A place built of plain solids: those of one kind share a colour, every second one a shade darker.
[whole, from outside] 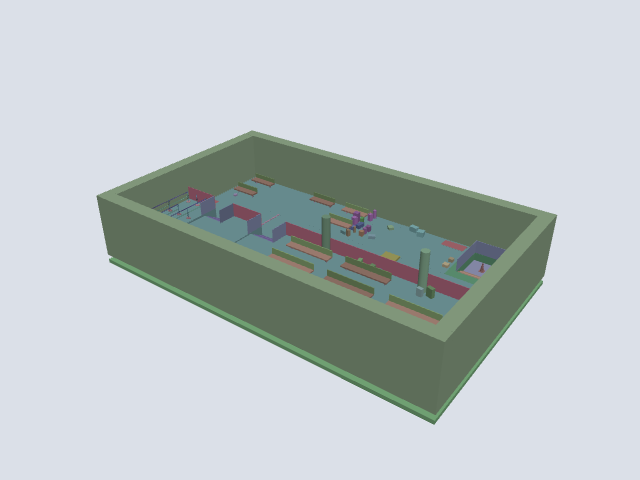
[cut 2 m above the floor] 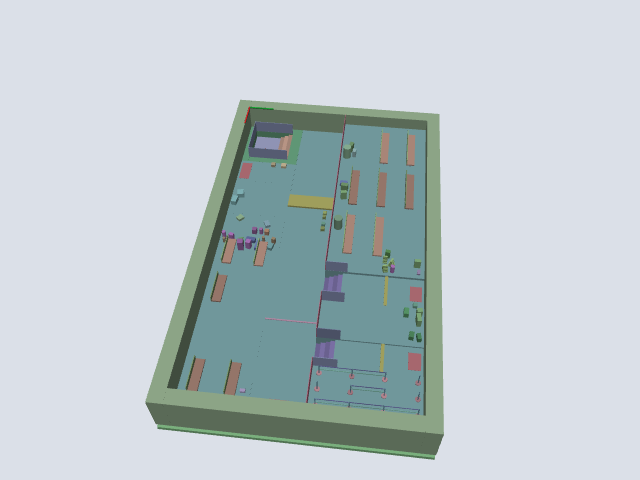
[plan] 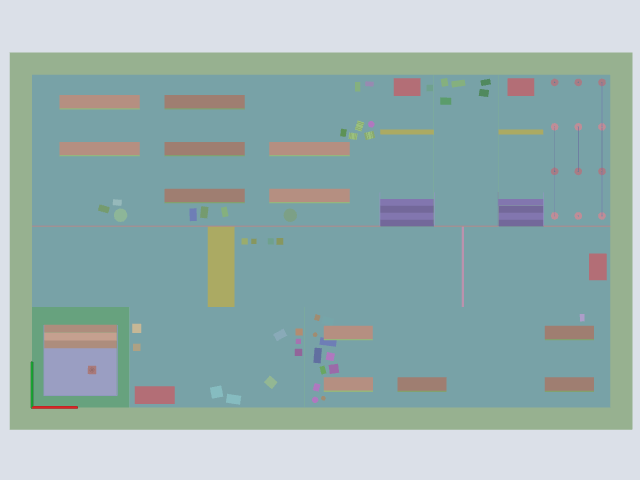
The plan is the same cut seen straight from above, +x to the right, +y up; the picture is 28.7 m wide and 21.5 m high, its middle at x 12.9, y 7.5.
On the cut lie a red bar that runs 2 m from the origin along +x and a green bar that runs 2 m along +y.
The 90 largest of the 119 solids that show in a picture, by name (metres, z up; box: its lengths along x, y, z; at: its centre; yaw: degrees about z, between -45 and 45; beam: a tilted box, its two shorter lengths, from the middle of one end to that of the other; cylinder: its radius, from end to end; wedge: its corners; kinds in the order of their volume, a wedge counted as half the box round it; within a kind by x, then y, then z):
{
 "wall_1": {"box": [1.0, 14.9, 5.0], "at": [-0.5, 7.45, 1.5]},
 "wall_2": {"box": [27.9, 1.0, 5.0], "at": [12.95, -0.5, 1.5]},
 "wall_3": {"box": [27.9, 1.0, 5.0], "at": [12.95, 15.4, 1.5]},
 "wall_4": {"box": [1.0, 14.9, 5.0], "at": [26.4, 7.45, 1.5]},
 "floor_1": {"box": [2.3, 4.5, 1.0], "at": [5.5, 2.25, -0.5]},
 "floor_2": {"box": [15.6, 6.8, 1.18], "at": [7.8, 11.5, 0.41]},
 "floor_3": {"box": [3.55, 4.5, 1.0], "at": [8.43, 2.25, -0.5]},
 "floor_4": {"box": [2.0, 4.5, 1.0], "at": [11.2, 2.25, -0.5]},
 "floor_5": {"box": [25.9, 3.6, 1.0], "at": [12.95, 6.3, -0.5]},
 "floor_6": {"box": [2.4, 5.56, 1.0], "at": [16.8, 12.12, 0.33]},
 "floor_7": {"box": [13.7, 4.5, 1.0], "at": [19.05, 2.25, -0.5]},
 "floor_8": {"box": [2.9, 6.8, 1.1], "at": [19.45, 11.5, 0.38]},
 "floor_9": {"box": [2.0, 5.56, 1.0], "at": [21.9, 12.12, 0.33]},
 "floor_10": {"box": [3.0, 6.8, 1.15], "at": [24.4, 11.5, 0.4]},
 "floor_base_1": {"box": [27.9, 16.9, 0.3], "at": [12.95, 7.45, -1.57]},
 "floor_rim_1": {"box": [0.55, 3.15, 1.0], "at": [0.28, 2.12, -0.5]},
 "floor_rim_2": {"box": [4.35, 0.55, 1.0], "at": [2.17, 0.28, -0.5]},
 "floor_rim_3": {"box": [4.35, 0.8, 1.0], "at": [2.17, 4.1, -0.5]},
 "floor_rim_4": {"box": [0.55, 3.15, 1.0], "at": [4.08, 2.12, -0.5]},
 "step_tread_1": {"box": [2.4, 0.31, 0.34], "at": [16.8, 8.26, -0.01]},
 "step_tread_2": {"box": [2.4, 0.31, 0.51], "at": [16.8, 8.56, 0.08]},
 "step_tread_3": {"box": [2.4, 0.31, 0.67], "at": [16.8, 8.88, 0.16]},
 "step_tread_4": {"box": [2.4, 0.31, 0.83], "at": [16.8, 9.19, 0.24]},
 "step_tread_5": {"box": [2.0, 0.31, 0.34], "at": [21.9, 8.26, -0.01]},
 "step_tread_6": {"box": [2.0, 0.31, 0.51], "at": [21.9, 8.56, 0.08]},
 "step_tread_7": {"box": [2.0, 0.31, 0.67], "at": [21.9, 8.88, 0.16]},
 "step_tread_8": {"box": [2.0, 0.31, 0.83], "at": [21.9, 9.19, 0.24]},
 "floor_pit_1": {"box": [3.25, 2.1, 0.38], "at": [2.17, 1.6, -0.81]},
 "seat_1": {"box": [3.6, 0.65, 0.1], "at": [3.03, 11.57, 1.36]},
 "seat_2": {"box": [3.6, 0.65, 0.1], "at": [3.03, 13.67, 1.36]},
 "seat_3": {"box": [3.6, 0.65, 0.1], "at": [7.73, 9.47, 1.36]},
 "seat_4": {"box": [3.6, 0.65, 0.1], "at": [7.73, 11.57, 1.36]},
 "seat_5": {"box": [3.6, 0.65, 0.1], "at": [7.73, 13.67, 1.36]},
 "seat_6": {"box": [3.6, 0.65, 0.1], "at": [12.43, 9.47, 1.36]},
 "seat_7": {"box": [3.6, 0.65, 0.1], "at": [12.43, 11.57, 1.36]},
 "seat_8": {"box": [2.2, 0.66, 0.12], "at": [14.17, 1.02, 0.37]},
 "seat_9": {"box": [2.2, 0.66, 0.12], "at": [14.17, 3.33, 0.37]},
 "seat_10": {"box": [2.2, 0.66, 0.12], "at": [17.47, 1.02, 0.37]},
 "seat_11": {"box": [2.2, 0.66, 0.12], "at": [24.07, 1.02, 0.37]},
 "seat_12": {"box": [2.2, 0.66, 0.12], "at": [24.07, 3.33, 0.37]},
 "step_down_1": {"box": [3.25, 0.35, 0.54], "at": [2.17, 2.83, -0.73]},
 "step_down_2": {"box": [3.25, 0.35, 0.69], "at": [2.17, 3.17, -0.66]},
 "step_down_3": {"box": [3.25, 0.35, 0.84], "at": [2.17, 3.52, -0.58]},
 "column_a0b_1": {"cylinder": 0.3, "from": [3.97, 8.61, 1.0], "to": [3.97, 8.61, 4.0]},
 "column_a0b_2": {"cylinder": 0.3, "from": [11.57, 8.61, 1.0], "to": [11.57, 8.61, 4.0]},
 "step_hump_1": {"box": [1.2, 3.6, 0.2], "at": [8.47, 6.3, 0.05]},
 "step_hump_2": {"box": [2.4, 0.22, 0.17], "at": [16.8, 12.34, 0.86]},
 "step_hump_3": {"box": [2.0, 0.22, 0.15], "at": [21.9, 12.34, 0.85]},
 "rail_rim_1": {"box": [15.6, 0.04, 1.1], "at": [7.8, 8.12, 1.55]},
 "rail_rim_2": {"box": [2.9, 0.04, 1.1], "at": [19.45, 8.12, 1.48]},
 "rail_rim_3": {"box": [3.0, 0.04, 1.1], "at": [24.4, 8.12, 1.52]},
 "back_1": {"box": [3.6, 0.06, 0.46], "at": [3.03, 11.28, 1.65]},
 "back_2": {"box": [3.6, 0.06, 0.46], "at": [3.03, 13.38, 1.65]},
 "back_3": {"box": [3.6, 0.06, 0.46], "at": [7.73, 9.18, 1.65]},
 "back_4": {"box": [3.6, 0.06, 0.46], "at": [7.73, 11.28, 1.65]},
 "back_5": {"box": [3.6, 0.06, 0.46], "at": [7.73, 13.38, 1.65]},
 "back_6": {"box": [3.6, 0.06, 0.46], "at": [12.43, 9.18, 1.65]},
 "back_7": {"box": [3.6, 0.06, 0.46], "at": [12.43, 11.28, 1.65]},
 "back_8": {"box": [2.2, 0.06, 0.38], "at": [14.17, 0.72, 0.62]},
 "back_9": {"box": [2.2, 0.06, 0.38], "at": [17.47, 0.72, 0.62]},
 "rail_1": {"box": [0.04, 3.15, 1.01], "at": [0.53, 2.12, 0.51]},
 "rail_2": {"box": [3.33, 0.04, 1.01], "at": [2.17, 0.53, 0.51]},
 "rail_3": {"box": [0.04, 3.15, 1.01], "at": [3.82, 2.12, 0.51]},
 "rail_4": {"box": [0.04, 1.5, 1.1], "at": [15.58, 8.89, 1.55]},
 "rail_5": {"box": [0.04, 1.5, 1.1], "at": [18.02, 8.89, 1.48]},
 "rail_6": {"box": [0.04, 1.5, 1.1], "at": [20.88, 8.89, 1.48]},
 "rail_7": {"box": [0.04, 1.5, 1.1], "at": [22.92, 8.89, 1.52]},
 "suitcase_1": {"box": [0.48, 0.29, 0.7], "at": [3.22, 8.89, 1.35], "yaw": -16.0},
 "suitcase_2": {"box": [0.33, 0.52, 0.56], "at": [7.71, 8.74, 1.28], "yaw": -6.1},
 "suitcase_3": {"box": [0.27, 0.44, 0.71], "at": [8.63, 8.76, 1.36], "yaw": 11.2},
 "suitcase_4": {"box": [0.24, 0.43, 0.68], "at": [14.59, 14.37, 1.34], "yaw": -0.1},
 "suitcase_5": {"box": [0.3, 0.36, 0.57], "at": [18.48, 14.56, 1.21], "yaw": 9.7},
 "suitcase_6": {"box": [0.61, 0.28, 0.68], "at": [19.1, 14.51, 1.26], "yaw": 8.1},
 "bin_1": {"box": [0.27, 0.33, 0.59], "at": [12.75, 0.9, 0.29], "yaw": -16.1},
 "bin_2": {"box": [0.36, 0.35, 0.7], "at": [13.36, 2.28, 0.35], "yaw": -12.0},
 "bin_3": {"box": [0.43, 0.41, 0.83], "at": [13.52, 1.73, 0.41], "yaw": 8.0},
 "low_mat_1": {"box": [1.8, 0.8, 0.06], "at": [5.5, 0.55, -0.02]},
 "low_mat_2": {"box": [1.2, 0.8, 0.06], "at": [16.8, 14.35, 0.8]},
 "low_mat_3": {"box": [1.2, 0.8, 0.06], "at": [21.9, 14.35, 0.81]},
 "low_mat_4": {"box": [0.8, 1.2, 0.06], "at": [25.35, 6.3, -0.02]},
 "carton_1": {"box": [0.52, 0.51, 0.41], "at": [8.27, 0.69, 0.2], "yaw": 10.9},
 "carton_2": {"box": [0.64, 0.4, 0.4], "at": [9.03, 0.37, 0.2], "yaw": -8.6},
 "duffel_1": {"box": [0.32, 0.57, 0.31], "at": [7.22, 8.63, 1.16], "yaw": 1.6},
 "duffel_2": {"box": [0.33, 0.68, 0.31], "at": [12.79, 2.33, 0.15], "yaw": -4.9},
 "duffel_3": {"box": [0.75, 0.34, 0.3], "at": [13.26, 2.93, 0.15], "yaw": -7.2},
 "bag_1": {"box": [0.5, 0.32, 0.43], "at": [18.53, 13.72, 1.14], "yaw": -0.6},
 "bag_2": {"box": [0.43, 0.32, 0.4], "at": [20.24, 14.09, 1.12], "yaw": -7.4},
 "backpack_1": {"box": [0.4, 0.27, 0.58], "at": [3.82, 9.18, 1.29], "yaw": -4.1},
 "cabin_bag_1": {"box": [0.26, 0.34, 0.63], "at": [13.95, 12.3, 1.32], "yaw": -8.0},
 "inway_duffel_1": {"box": [0.53, 0.35, 0.29], "at": [11.12, 3.25, 0.1], "yaw": 29.0}
}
